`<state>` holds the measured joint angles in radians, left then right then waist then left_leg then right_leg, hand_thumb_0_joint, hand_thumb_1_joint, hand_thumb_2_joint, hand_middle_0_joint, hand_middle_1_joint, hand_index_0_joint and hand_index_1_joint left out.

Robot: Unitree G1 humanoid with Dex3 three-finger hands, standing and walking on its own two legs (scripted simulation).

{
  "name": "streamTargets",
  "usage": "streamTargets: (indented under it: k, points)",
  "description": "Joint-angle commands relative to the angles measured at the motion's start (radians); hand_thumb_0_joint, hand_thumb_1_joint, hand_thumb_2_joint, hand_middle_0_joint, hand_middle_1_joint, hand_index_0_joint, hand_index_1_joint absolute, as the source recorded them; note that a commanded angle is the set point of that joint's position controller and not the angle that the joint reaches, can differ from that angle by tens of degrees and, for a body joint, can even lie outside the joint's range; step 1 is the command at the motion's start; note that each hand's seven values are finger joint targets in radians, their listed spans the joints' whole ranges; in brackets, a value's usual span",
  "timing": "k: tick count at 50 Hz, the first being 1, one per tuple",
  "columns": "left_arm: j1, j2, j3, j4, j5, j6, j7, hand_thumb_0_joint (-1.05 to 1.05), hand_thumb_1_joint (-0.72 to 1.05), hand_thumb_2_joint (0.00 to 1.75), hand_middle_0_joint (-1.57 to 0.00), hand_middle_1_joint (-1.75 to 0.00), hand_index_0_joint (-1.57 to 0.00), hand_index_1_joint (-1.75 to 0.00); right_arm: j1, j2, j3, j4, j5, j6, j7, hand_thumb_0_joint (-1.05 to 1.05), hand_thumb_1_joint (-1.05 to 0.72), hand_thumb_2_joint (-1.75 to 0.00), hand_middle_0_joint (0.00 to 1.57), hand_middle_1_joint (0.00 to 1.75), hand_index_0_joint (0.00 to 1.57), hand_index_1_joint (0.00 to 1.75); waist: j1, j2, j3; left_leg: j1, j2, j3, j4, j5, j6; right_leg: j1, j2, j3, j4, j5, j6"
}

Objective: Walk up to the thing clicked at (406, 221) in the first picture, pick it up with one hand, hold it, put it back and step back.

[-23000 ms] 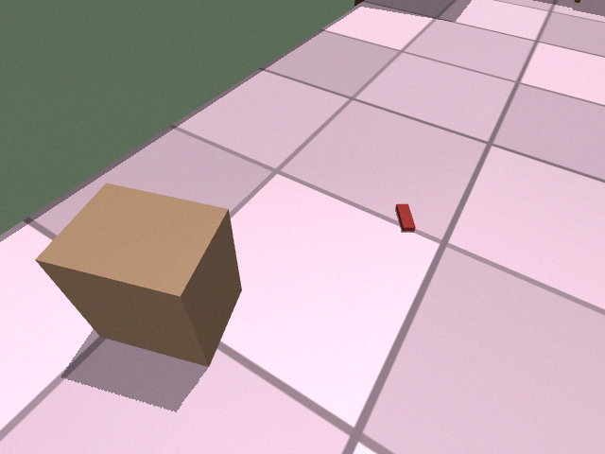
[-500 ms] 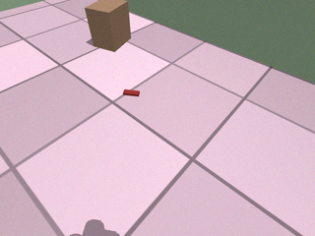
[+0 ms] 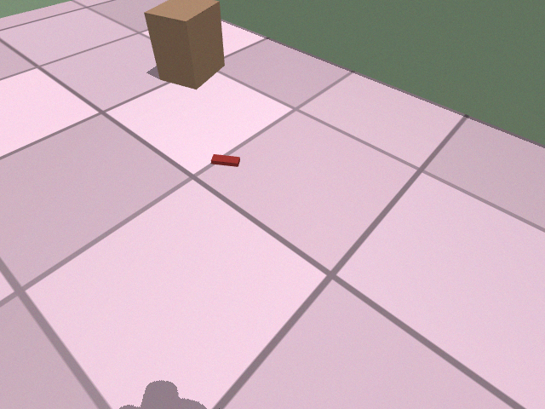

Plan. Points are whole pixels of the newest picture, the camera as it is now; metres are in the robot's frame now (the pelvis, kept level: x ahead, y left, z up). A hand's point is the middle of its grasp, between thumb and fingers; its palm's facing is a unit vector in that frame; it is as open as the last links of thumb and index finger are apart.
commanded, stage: stand
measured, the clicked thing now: (225, 160) +1.49 +0.30 -0.77
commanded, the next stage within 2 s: walk up in 0.82 s
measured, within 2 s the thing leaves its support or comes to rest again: neither
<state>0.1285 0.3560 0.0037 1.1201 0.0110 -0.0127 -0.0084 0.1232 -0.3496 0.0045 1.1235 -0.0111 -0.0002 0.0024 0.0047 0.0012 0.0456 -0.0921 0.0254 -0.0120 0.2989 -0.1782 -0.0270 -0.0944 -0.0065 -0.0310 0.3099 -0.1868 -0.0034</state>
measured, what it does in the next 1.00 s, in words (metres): stands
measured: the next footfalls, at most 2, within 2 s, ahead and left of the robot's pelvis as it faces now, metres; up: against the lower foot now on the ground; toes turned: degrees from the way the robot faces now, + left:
left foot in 1.12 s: +0.17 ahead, +0.18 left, +0.00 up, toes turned +6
right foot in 1.60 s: +0.43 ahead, -0.07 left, +0.00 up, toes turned -5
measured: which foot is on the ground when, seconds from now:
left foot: down 0.00-0.90, up 0.92-1.00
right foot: down 0.00-1.00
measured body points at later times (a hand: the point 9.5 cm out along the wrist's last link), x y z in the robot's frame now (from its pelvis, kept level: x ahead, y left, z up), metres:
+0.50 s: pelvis +0.00 +0.00 +0.00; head +0.01 +0.00 +0.45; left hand +0.07 +0.31 -0.13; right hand +0.07 -0.30 -0.13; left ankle -0.01 +0.14 -0.75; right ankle -0.01 -0.11 -0.75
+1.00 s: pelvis +0.02 +0.02 -0.01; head +0.03 +0.02 +0.44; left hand +0.06 +0.34 -0.13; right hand +0.10 -0.31 -0.13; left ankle +0.02 +0.14 -0.72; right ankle -0.01 -0.11 -0.75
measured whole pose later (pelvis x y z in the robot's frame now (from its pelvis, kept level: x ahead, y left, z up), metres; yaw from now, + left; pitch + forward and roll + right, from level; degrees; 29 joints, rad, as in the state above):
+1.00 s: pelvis +0.02 +0.02 -0.01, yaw +2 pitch -2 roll -1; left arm 0.22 0.38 0.07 1.03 0.04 -0.06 -0.06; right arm 0.20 -0.41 -0.08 1.07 -0.04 -0.01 0.06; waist 0.04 0.03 0.02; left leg -0.33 0.03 -0.02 0.75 -0.43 0.03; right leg -0.09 -0.01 -0.06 0.39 -0.28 -0.03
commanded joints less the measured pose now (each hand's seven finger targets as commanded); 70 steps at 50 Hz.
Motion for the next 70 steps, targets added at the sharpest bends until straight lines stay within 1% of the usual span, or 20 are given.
streamTargets:
  k: [1,40,41,42,43,44,45,46,48,50,53,55,56,57,58,59,60,62,65,70]
  points:
    - [-0.028,0.213,0.036,-0.053,-0.001,-0.021,0.018,0.00,0.90,0.90,-0.20,-0.30,-0.20,-0.30,-0.033,-0.216,-0.038,-0.059,0.002,-0.027,-0.013,0.00,-0.90,-0.90,0.20,0.30,0.20,0.30,-0.002,0.008,-0.075,0.014,0.110,-0.073,-0.026,0.170,0.040,0.020,-0.129,0.101,-0.046,0.178,-0.018]
    - [-0.030,0.215,0.038,-0.054,-0.002,-0.020,0.020,0.00,0.90,0.90,-0.20,-0.30,-0.20,-0.30,-0.031,-0.212,-0.039,-0.060,0.002,-0.025,-0.012,0.00,-0.90,-0.90,0.20,0.30,0.20,0.30,-0.005,-0.003,-0.065,0.018,0.109,-0.070,-0.028,0.168,0.040,0.012,-0.128,0.099,-0.044,0.169,-0.020]
    - [0.024,0.311,0.109,-0.103,0.016,-0.037,-0.013,0.00,0.90,0.90,-0.20,-0.30,-0.20,-0.30,0.026,-0.301,-0.110,-0.108,-0.011,-0.046,0.015,0.00,-0.90,-0.90,0.20,0.30,0.20,0.30,0.004,-0.013,-0.190,0.015,0.070,-0.075,0.074,-0.325,0.123,0.066,-0.086,0.085,0.046,-0.328,-0.059]
    - [0.029,0.308,0.114,-0.097,0.027,-0.039,-0.023,0.00,0.90,0.90,-0.20,-0.30,-0.20,-0.30,0.007,-0.306,-0.118,-0.111,-0.023,-0.047,0.025,0.00,-0.90,-0.90,0.20,0.30,0.20,0.30,0.019,0.006,-0.106,-0.127,0.077,-0.096,0.097,-0.485,0.137,0.015,-0.124,0.142,0.060,-0.493,-0.087]
    - [0.042,0.310,0.125,-0.102,0.027,-0.041,-0.029,0.00,0.90,0.90,-0.20,-0.30,-0.20,-0.30,-0.059,-0.290,-0.121,-0.144,-0.024,-0.045,0.034,0.00,-0.90,-0.90,0.20,0.30,0.20,0.30,0.045,-0.002,-0.004,-0.282,0.067,-0.093,0.139,-0.490,0.127,-0.004,-0.155,0.204,0.032,-0.565,-0.110]
    - [0.084,0.322,0.132,-0.106,0.028,-0.045,-0.033,0.00,0.90,0.90,-0.20,-0.30,-0.20,-0.30,-0.118,-0.256,-0.116,-0.183,-0.024,-0.045,0.041,0.00,-0.90,-0.90,0.20,0.30,0.20,0.30,0.082,-0.071,0.068,-0.447,0.029,-0.017,0.260,-0.381,0.102,0.065,-0.226,0.301,-0.062,-0.617,-0.155]
    - [0.128,0.351,0.144,-0.106,0.031,-0.053,-0.030,0.00,0.90,0.90,-0.20,-0.30,-0.20,-0.30,-0.164,-0.226,-0.112,-0.206,-0.028,-0.047,0.043,0.00,-0.90,-0.90,0.20,0.30,0.20,0.30,0.128,-0.170,0.125,-0.614,-0.005,0.047,0.461,-0.310,0.068,0.132,-0.356,0.456,-0.201,-0.611,-0.226]
    - [0.130,0.364,0.147,-0.124,0.037,-0.062,-0.029,0.00,0.90,0.90,-0.20,-0.30,-0.20,-0.30,-0.167,-0.230,-0.113,-0.211,-0.031,-0.052,0.041,0.00,-0.90,-0.90,0.20,0.30,0.20,0.30,0.127,-0.128,0.142,-0.665,0.039,-0.037,0.525,-0.290,0.062,0.140,-0.422,0.507,-0.220,-0.506,-0.274]
    - [0.096,0.335,0.143,-0.148,0.029,-0.066,-0.031,0.00,0.90,0.90,-0.20,-0.30,-0.20,-0.30,-0.078,-0.255,-0.126,-0.198,-0.022,-0.061,0.055,0.00,-0.90,-0.90,0.20,0.30,0.20,0.30,0.076,-0.073,0.051,-0.579,0.064,-0.057,0.520,-0.261,0.053,0.166,-0.332,0.396,-0.200,-0.464,-0.243]
    - [0.012,0.352,0.144,-0.191,0.031,-0.066,-0.034,0.00,0.90,0.90,-0.20,-0.30,-0.20,-0.30,-0.020,-0.260,-0.134,-0.194,-0.022,-0.063,0.068,0.00,-0.90,-0.90,0.20,0.30,0.20,0.30,0.031,-0.171,0.053,-0.457,0.093,-0.039,0.443,-0.264,0.039,0.063,-0.310,0.286,-0.185,-0.425,-0.218]
    - [-0.015,0.340,0.135,-0.228,0.028,-0.062,-0.047,0.00,0.90,0.90,-0.20,-0.30,-0.20,-0.30,0.016,-0.249,-0.148,-0.200,-0.026,-0.066,0.078,0.00,-0.90,-0.90,0.20,0.30,0.20,0.30,0.003,-0.164,0.066,-0.254,0.063,0.034,0.313,-0.155,0.029,-0.112,-0.234,0.137,-0.122,-0.323,-0.181]
    - [-0.039,0.312,0.126,-0.241,0.021,-0.054,-0.056,0.00,0.90,0.90,-0.20,-0.30,-0.20,-0.30,0.164,-0.255,-0.167,-0.158,-0.030,-0.071,0.071,0.00,-0.90,-0.90,0.20,0.30,0.20,0.30,-0.081,-0.063,0.007,0.042,0.011,0.110,0.198,-0.011,0.026,-0.282,-0.165,0.029,0.069,-0.298,-0.141]
    - [-0.009,0.260,0.107,-0.248,0.030,-0.048,-0.057,0.00,0.90,0.90,-0.20,-0.30,-0.20,-0.30,0.307,-0.307,-0.192,-0.118,-0.034,-0.075,0.056,0.00,-0.90,-0.90,0.20,0.30,0.20,0.30,-0.148,0.103,-0.085,0.277,-0.003,0.076,0.202,-0.098,0.051,-0.407,-0.115,-0.013,0.342,-0.231,-0.119]
    - [0.042,0.171,0.083,-0.260,0.021,-0.047,-0.056,0.00,0.90,0.90,-0.20,-0.30,-0.20,-0.30,0.420,-0.412,-0.214,-0.115,-0.045,-0.084,0.039,0.00,-0.90,-0.90,0.20,0.30,0.20,0.30,-0.186,0.393,-0.112,0.355,0.218,-0.324,-0.024,-0.497,0.117,-0.612,0.047,-0.052,0.718,-0.405,-0.073]
    - [0.038,0.233,0.095,-0.258,0.012,-0.043,-0.043,0.00,0.90,0.90,-0.20,-0.30,-0.20,-0.30,0.327,-0.461,-0.210,-0.168,-0.030,-0.090,0.040,0.00,-0.90,-0.90,0.20,0.30,0.20,0.30,-0.143,0.280,-0.088,0.195,0.387,-0.712,-0.197,-0.727,0.213,-0.626,0.065,0.126,0.846,-0.391,-0.065]
    - [0.039,0.300,0.095,-0.251,0.009,-0.044,-0.036,0.00,0.90,0.90,-0.20,-0.30,-0.20,-0.30,0.218,-0.441,-0.202,-0.204,-0.004,-0.089,0.037,0.00,-0.90,-0.90,0.20,0.30,0.20,0.30,-0.089,0.139,-0.006,0.067,0.407,-0.656,-0.205,-0.688,0.235,-0.601,-0.007,0.204,0.882,-0.296,-0.068]
    - [0.089,0.310,0.098,-0.218,-0.006,-0.043,-0.038,0.00,0.90,0.90,-0.20,-0.30,-0.20,-0.30,0.152,-0.401,-0.182,-0.229,-0.002,-0.092,0.037,0.00,-0.90,-0.90,0.20,0.30,0.20,0.30,-0.039,0.085,0.026,0.043,0.366,-0.497,-0.153,-0.579,0.221,-0.588,-0.037,0.206,0.864,-0.227,-0.058]
    - [0.165,0.316,0.104,-0.171,-0.006,-0.045,-0.047,0.00,0.90,0.90,-0.20,-0.30,-0.20,-0.30,0.098,-0.322,-0.155,-0.260,-0.001,-0.101,0.032,0.00,-0.90,-0.90,0.20,0.30,0.20,0.30,0.003,0.104,0.049,-0.025,0.273,-0.280,-0.130,-0.392,0.191,-0.511,-0.080,0.175,0.759,-0.132,-0.032]
    - [0.147,0.293,0.106,-0.184,0.003,-0.036,-0.069,0.00,0.90,0.90,-0.20,-0.30,-0.20,-0.30,0.127,-0.313,-0.150,-0.267,-0.003,-0.112,0.036,0.00,-0.90,-0.90,0.20,0.30,0.20,0.30,-0.004,0.113,0.084,-0.076,0.254,-0.155,-0.176,-0.287,0.207,-0.465,-0.088,0.125,0.637,-0.073,0.014]
    - [0.037,0.270,0.104,-0.245,0.011,-0.035,-0.089,0.00,0.90,0.90,-0.20,-0.30,-0.20,-0.30,0.164,-0.326,-0.154,-0.283,0.002,-0.115,0.040,0.00,-0.90,-0.90,0.20,0.30,0.20,0.30,-0.035,0.112,0.099,-0.011,0.238,-0.076,-0.197,-0.251,0.217,-0.495,-0.108,0.054,0.444,0.026,0.016]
